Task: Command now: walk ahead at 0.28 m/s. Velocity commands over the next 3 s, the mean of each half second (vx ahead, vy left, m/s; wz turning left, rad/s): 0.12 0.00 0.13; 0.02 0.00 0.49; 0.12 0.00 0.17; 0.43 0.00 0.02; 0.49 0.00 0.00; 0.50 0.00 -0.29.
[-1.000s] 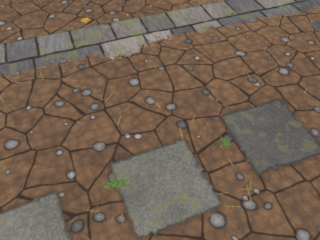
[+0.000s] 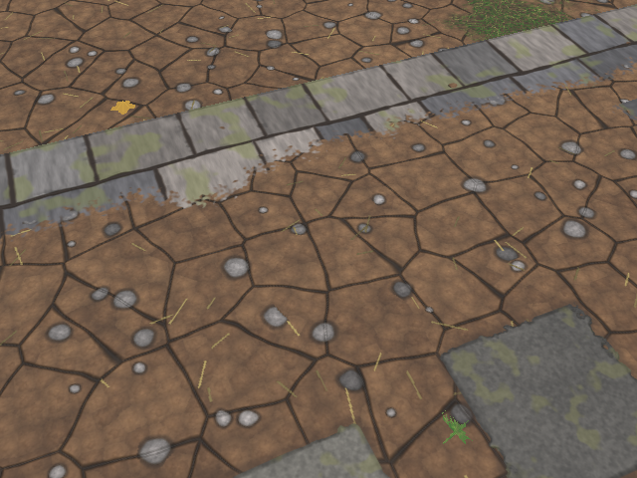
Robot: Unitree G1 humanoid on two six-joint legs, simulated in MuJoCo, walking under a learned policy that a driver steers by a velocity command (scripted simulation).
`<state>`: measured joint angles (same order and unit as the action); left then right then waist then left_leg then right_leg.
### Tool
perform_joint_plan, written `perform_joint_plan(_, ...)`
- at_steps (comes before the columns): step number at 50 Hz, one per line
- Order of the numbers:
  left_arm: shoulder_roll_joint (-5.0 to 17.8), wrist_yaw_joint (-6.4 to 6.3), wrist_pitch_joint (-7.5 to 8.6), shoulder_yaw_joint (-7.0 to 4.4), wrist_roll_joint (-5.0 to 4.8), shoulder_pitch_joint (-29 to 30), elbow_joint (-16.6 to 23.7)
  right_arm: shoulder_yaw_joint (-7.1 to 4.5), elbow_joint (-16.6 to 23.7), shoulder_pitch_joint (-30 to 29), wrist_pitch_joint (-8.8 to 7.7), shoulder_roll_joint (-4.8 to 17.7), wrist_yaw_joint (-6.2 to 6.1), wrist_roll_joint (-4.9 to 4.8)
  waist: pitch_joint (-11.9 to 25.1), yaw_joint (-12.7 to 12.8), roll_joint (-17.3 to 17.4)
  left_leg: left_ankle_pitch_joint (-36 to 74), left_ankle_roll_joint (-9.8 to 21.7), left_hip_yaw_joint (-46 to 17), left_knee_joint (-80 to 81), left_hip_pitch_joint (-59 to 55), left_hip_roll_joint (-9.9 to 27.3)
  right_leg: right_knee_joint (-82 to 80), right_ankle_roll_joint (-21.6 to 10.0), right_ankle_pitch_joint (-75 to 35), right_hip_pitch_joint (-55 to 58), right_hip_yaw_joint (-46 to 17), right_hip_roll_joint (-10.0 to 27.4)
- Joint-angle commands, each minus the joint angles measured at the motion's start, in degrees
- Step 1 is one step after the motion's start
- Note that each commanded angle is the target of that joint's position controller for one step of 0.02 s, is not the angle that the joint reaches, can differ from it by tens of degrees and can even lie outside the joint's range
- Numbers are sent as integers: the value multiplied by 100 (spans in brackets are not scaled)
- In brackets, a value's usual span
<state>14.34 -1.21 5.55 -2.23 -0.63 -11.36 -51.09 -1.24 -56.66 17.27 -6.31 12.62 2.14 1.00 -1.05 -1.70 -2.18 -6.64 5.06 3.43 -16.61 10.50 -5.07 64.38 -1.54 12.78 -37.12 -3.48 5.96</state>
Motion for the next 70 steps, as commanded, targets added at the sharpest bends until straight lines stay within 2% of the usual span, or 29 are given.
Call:
perform_joint_plan(1,110,-50,-59,-31,96,-583,116,-72,331,-415,-72,693,-119,20,78,425,518,3442,854,-443,594,818,1331,-1110,178,-846,756,204,13)
perform_joint_plan(6,160,6,-133,5,50,292,296,-104,110,33,100,913,-220,-85,294,42,602,2727,710,-556,264,124,1489,-2731,200,-1512,1187,212,-244)
perform_joint_plan(10,429,35,-82,-105,147,67,214,-81,34,-118,200,767,-263,-207,440,274,498,1995,397,-816,-672,-288,1406,-3963,-93,-1599,1910,245,-426)
perform_joint_plan(11,742,-2,-61,-197,189,-215,118,-54,1,148,181,674,-274,-143,657,246,187,1543,151,-688,-1161,-126,1061,-4082,-236,-3354,2624,-49,-100)
perform_joint_plan(12,1046,-28,-98,-247,206,-409,92,29,-94,799,121,385,-253,-1,1155,-64,-509,-229,-84,-489,-1882,699,617,-3599,-713,-5091,3914,-657,632)
perform_joint_plan(13,634,-27,-172,-154,191,-549,20,159,-258,1149,155,-25,-258,-47,1549,-1,-1160,-1988,-343,-336,-2619,1225,397,-3730,-1401,-4789,4276,-1312,1302)
perform_joint_plan(14,296,3,-193,-69,164,-600,49,98,-165,722,262,306,-289,-148,1419,224,-993,-2958,-473,-462,-3201,1477,413,-4095,-1541,-3704,3964,-1709,1428)
perform_joint_plan(16,692,-54,-209,-149,156,-160,243,-94,166,-117,497,830,-382,-209,1028,298,-455,-3004,-605,-655,-4441,2018,539,-4511,-1412,-2119,3342,-1714,1433)
perform_joint_plan(19,792,-166,-276,-197,149,462,367,-181,205,1,736,646,-481,-185,614,10,-361,-2276,-757,-582,-4569,1729,707,-4984,-1179,-824,2184,-912,1102)
perform_joint_plan(22,726,-259,-359,-224,164,477,301,-226,303,30,807,490,-509,-186,572,20,-516,-1984,-780,-296,-4230,1492,682,-5069,-1191,-727,1902,-276,950)
perform_joint_plan(29,969,-347,-502,-338,-15,729,238,-321,646,-59,848,587,-347,-169,757,-54,-586,-1210,-401,62,-2300,640,668,-4803,-987,-427,2139,143,1175)
perform_joint_plan(31,817,-323,-569,-322,-112,661,159,-417,562,283,877,705,-289,-104,624,-207,-232,-689,-51,28,-1181,-16,500,-4043,-473,170,1740,589,861)
perform_joint_plan(32,509,-261,-614,-268,-36,460,137,-527,665,317,886,1105,-332,-62,307,-92,967,-251,388,-1477,-222,-319,1430,-2568,95,918,787,1227,247)
perform_joint_plan(33,386,-281,-581,-238,94,911,510,-630,927,250,838,1803,-344,43,-47,-109,2030,588,1320,-3490,293,-102,2683,-1379,420,2313,-506,1040,-660)
perform_joint_plan(34,520,-275,-549,-287,117,1383,644,-570,931,304,676,1562,-336,223,61,-214,1433,324,1537,-3513,398,173,2620,-416,315,2300,-462,179,-619)
perform_joint_plan(35,657,-261,-548,-339,53,1135,587,-552,1020,-66,543,1449,-352,153,64,75,1200,277,1212,-2935,297,143,2298,-169,226,1695,-499,-38,-533)
perform_joint_plan(37,841,-311,-558,-433,138,800,338,-500,1251,-679,479,1169,-375,-147,207,262,828,298,650,-2322,72,-4,1857,-136,247,906,-447,-94,-444)
perform_joint_plan(39,721,-297,-528,-432,130,752,347,-429,1250,-480,496,953,-414,-151,446,260,797,988,635,-2107,-51,-114,1688,39,321,519,-207,-60,-548)
perform_joint_plan(44,531,-290,-465,-358,40,1039,517,-500,1264,-34,554,1114,-510,-173,501,55,962,1103,684,-2334,-184,-847,1635,-1019,477,338,-362,-170,-628)
perform_joint_plan(52,575,-133,-389,-303,-24,935,479,-512,1478,-359,655,1175,-488,-94,531,-46,1073,1332,836,-2546,-342,-263,1580,-2273,553,662,1066,-3,-640)
perform_joint_plan(55,584,-57,-329,-277,-42,781,450,-457,1518,-537,692,1125,-468,-115,591,25,1043,1966,793,-2666,-590,-340,1557,-2985,430,633,1579,86,-660)
perform_joint_plan(57,549,14,-276,-261,-6,446,344,-394,1530,-679,722,1046,-482,-183,588,284,894,1792,495,-2557,-814,-188,1289,-4422,236,-606,2393,163,-636)
perform_joint_plan(58,776,18,-270,-305,74,318,322,-366,1516,-519,711,972,-492,-152,688,241,661,1138,236,-2417,-997,140,1083,-4543,91,-1341,3017,-102,-244)
perform_joint_plan(59,1135,4,-293,-351,193,235,375,-293,1533,-278,671,730,-475,-25,875,42,-329,-341,-57,-1855,-1843,764,484,-4422,-280,-2798,3682,-997,684)
perform_joint_plan(60,1152,13,-318,-328,263,364,339,-319,1614,-246,637,723,-468,-84,638,-72,-1148,-2224,-333,-1303,-2146,1402,-34,-4449,-1161,-3352,3443,-1689,1360)
perform_joint_plan(61,862,20,-287,-259,243,478,420,-404,1589,-460,620,1104,-476,-62,611,140,-953,-2834,-580,-1191,-3013,1437,158,-4661,-1563,-2945,3190,-1935,1600)
perform_joint_plan(62,822,9,-264,-250,198,413,392,-477,1573,-586,631,1251,-474,-130,621,217,-697,-2678,-675,-1144,-3554,1631,242,-4816,-1475,-1838,3273,-1828,1388)
perform_joint_plan(65,982,-4,-266,-298,-53,175,209,-447,1447,-617,675,936,-392,-147,61,286,-684,-1906,-814,-821,-3904,2358,538,-5437,-1081,1413,3292,-1741,923)
perform_joint_plan(70,1025,-41,-206,-331,-25,-109,133,-332,1520,-1211,322,564,-283,-196,-33,531,-688,-1398,-664,-284,-2383,1727,598,-5572,-985,814,3154,-1056,589)
